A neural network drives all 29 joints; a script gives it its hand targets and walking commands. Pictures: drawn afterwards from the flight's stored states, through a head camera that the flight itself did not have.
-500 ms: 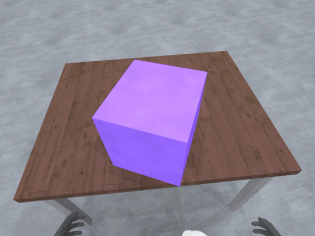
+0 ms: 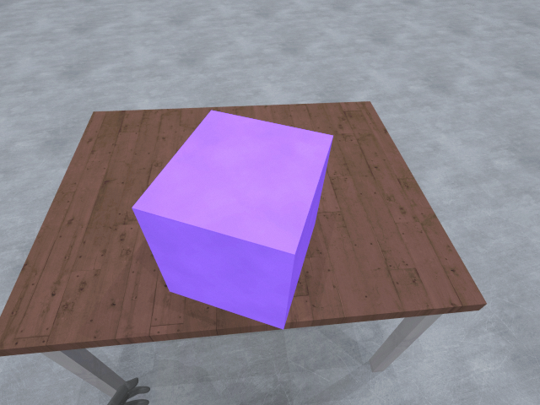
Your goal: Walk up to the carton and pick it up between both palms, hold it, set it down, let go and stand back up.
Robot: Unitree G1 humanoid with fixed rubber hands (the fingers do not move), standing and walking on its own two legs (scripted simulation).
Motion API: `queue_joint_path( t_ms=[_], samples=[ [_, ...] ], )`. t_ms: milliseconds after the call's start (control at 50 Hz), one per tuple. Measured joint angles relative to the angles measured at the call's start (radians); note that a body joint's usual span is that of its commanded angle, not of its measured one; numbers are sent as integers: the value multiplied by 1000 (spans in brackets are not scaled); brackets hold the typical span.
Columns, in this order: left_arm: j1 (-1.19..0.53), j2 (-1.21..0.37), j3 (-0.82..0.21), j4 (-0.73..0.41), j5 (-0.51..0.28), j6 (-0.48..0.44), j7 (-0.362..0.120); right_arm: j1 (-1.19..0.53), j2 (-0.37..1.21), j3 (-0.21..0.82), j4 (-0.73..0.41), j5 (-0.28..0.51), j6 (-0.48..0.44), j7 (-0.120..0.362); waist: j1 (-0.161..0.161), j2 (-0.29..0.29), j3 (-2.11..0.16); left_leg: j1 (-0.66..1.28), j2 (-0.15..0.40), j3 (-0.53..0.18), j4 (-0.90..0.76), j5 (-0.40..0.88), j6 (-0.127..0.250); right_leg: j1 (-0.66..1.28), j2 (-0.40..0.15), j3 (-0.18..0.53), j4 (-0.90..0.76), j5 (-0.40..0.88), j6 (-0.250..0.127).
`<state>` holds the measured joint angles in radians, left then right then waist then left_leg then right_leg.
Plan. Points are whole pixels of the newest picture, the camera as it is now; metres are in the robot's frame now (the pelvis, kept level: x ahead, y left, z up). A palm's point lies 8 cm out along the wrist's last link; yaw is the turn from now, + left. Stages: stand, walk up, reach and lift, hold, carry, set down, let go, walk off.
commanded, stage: walk up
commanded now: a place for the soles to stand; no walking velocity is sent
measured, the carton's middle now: (246, 217) +0.45 +0.05 -0.02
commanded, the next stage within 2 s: reach and lift in 0.72 s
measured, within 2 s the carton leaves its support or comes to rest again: neither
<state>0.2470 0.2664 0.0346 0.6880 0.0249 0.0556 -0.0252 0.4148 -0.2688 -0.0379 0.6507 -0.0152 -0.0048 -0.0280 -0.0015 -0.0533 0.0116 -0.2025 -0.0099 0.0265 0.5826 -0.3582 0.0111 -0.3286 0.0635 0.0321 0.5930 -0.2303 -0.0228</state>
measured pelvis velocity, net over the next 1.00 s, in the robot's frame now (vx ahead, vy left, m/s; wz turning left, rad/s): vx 0.00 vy -0.01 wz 0.11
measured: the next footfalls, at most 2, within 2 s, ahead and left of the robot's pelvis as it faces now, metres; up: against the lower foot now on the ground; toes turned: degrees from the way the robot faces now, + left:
none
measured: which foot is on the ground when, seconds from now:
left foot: down 0.00-1.00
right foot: down 0.00-1.00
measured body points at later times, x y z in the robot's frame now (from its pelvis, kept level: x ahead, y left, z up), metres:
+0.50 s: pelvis +0.00 -0.02 +0.01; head +0.01 -0.01 +0.46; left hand +0.12 +0.25 -0.10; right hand +0.10 -0.28 -0.10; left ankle -0.03 +0.12 -0.73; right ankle +0.05 -0.08 -0.73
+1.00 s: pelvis +0.00 -0.01 +0.00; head +0.03 +0.02 +0.45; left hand +0.17 +0.26 -0.09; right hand +0.19 -0.24 -0.08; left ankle -0.03 +0.12 -0.73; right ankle +0.05 -0.09 -0.73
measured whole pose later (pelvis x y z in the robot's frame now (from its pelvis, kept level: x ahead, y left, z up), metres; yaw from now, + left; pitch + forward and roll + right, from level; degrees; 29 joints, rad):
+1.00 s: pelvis +0.00 -0.01 +0.00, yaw +6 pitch -4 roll +1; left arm 0.10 0.27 0.12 0.44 0.06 0.30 -0.04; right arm 0.15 -0.19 -0.01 0.71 0.02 -0.19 -0.03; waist -0.02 -0.09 0.13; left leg -0.17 0.01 0.02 0.56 -0.32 -0.03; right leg -0.26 0.02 -0.06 0.58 -0.26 -0.06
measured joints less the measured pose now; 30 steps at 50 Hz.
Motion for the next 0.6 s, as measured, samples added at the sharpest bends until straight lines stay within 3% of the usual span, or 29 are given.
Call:
queue_joint_path(
  t_ms=[100,340,600],
  samples=[
    [-35,9,-6,25,-8,-27,4,-51,-3,13,-35,13,-19,14,3,21,17,9,11,-19,-38,27,-15,23,8,-19,-55,20,-41],
    [-47,7,-16,28,-17,-29,10,-60,-9,13,-22,7,-9,3,7,62,17,8,14,-59,-64,47,-27,43,7,-54,-101,36,-49],
    [-65,10,-18,29,-15,-30,12,-30,-1,13,6,5,-18,2,1,33,23,0,0,-98,-60,51,-28,47,-11,-90,-95,24,-50]
  ],
)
